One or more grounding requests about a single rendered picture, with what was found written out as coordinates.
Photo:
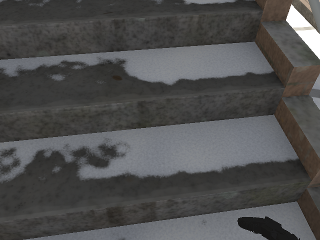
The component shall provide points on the robot right hand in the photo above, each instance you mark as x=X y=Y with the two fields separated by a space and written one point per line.
x=267 y=227

